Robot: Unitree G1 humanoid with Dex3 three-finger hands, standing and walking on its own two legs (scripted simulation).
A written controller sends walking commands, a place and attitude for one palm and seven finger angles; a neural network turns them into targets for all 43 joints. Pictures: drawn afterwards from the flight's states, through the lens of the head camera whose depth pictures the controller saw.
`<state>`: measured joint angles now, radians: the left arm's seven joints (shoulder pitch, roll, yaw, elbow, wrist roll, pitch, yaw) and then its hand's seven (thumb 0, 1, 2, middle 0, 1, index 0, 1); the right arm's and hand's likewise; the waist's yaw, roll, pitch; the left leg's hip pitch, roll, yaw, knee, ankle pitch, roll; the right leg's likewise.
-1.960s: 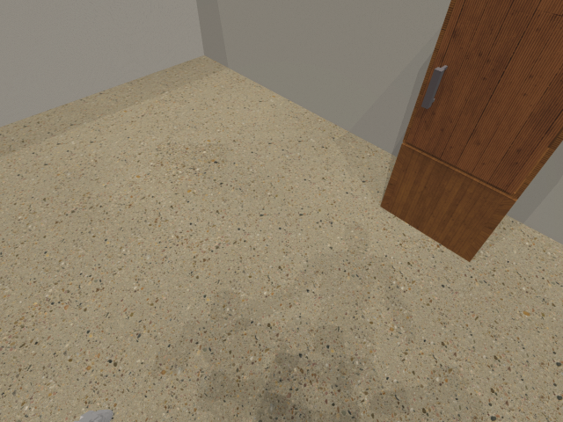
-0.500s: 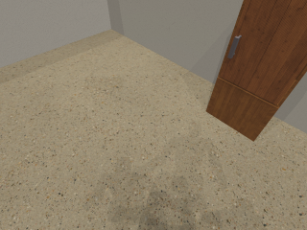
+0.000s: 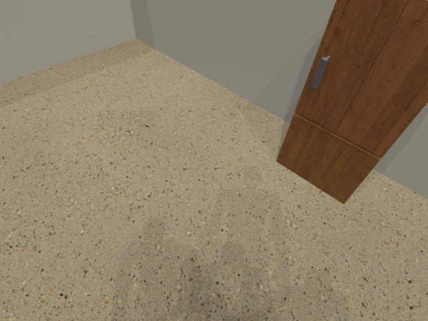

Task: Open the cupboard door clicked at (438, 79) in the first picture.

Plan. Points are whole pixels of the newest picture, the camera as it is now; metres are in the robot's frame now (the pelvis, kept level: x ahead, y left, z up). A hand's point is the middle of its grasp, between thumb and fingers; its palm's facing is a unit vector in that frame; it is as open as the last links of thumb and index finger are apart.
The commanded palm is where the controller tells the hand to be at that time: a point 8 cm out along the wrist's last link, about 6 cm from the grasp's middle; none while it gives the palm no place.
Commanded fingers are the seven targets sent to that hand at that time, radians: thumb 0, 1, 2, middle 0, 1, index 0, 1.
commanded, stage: walk to a spot facing it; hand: left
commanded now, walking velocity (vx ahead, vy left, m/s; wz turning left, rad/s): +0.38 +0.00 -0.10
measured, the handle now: (321, 72) +1.11 -0.44 -0.08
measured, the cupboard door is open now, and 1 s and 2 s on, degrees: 0 0 0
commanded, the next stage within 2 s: turn to face it in 0.54 s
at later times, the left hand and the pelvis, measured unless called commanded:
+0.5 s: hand (156, 272) +0.26 +0.14 -0.17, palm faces +0.02 -0.98 -0.20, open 7.2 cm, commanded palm none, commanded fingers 0.00 0.90 0.90 -0.20 -0.30 -0.20 -0.30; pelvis +0.20 -0.05 +0.00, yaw +1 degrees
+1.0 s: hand (156, 221) +0.39 +0.16 -0.17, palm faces +0.00 -0.99 -0.17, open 7.4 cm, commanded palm none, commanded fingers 0.00 0.90 0.90 -0.20 -0.30 -0.20 -0.30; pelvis +0.37 -0.02 +0.01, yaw -6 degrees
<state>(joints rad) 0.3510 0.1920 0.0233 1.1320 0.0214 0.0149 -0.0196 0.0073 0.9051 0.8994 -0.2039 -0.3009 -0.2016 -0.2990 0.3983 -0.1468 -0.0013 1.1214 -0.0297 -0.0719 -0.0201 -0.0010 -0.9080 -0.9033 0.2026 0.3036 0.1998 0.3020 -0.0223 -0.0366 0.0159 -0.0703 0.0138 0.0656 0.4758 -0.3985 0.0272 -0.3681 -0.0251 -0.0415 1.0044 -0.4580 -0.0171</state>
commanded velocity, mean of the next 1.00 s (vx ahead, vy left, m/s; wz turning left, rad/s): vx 0.20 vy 0.00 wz -0.18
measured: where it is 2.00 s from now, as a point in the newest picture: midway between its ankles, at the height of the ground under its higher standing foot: (208, 285)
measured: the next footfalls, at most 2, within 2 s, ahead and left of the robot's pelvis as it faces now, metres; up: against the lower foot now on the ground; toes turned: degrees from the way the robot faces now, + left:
right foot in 0.26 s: +0.26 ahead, -0.14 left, +0.00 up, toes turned -10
left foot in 0.68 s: +0.40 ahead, +0.10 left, +0.00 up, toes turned +13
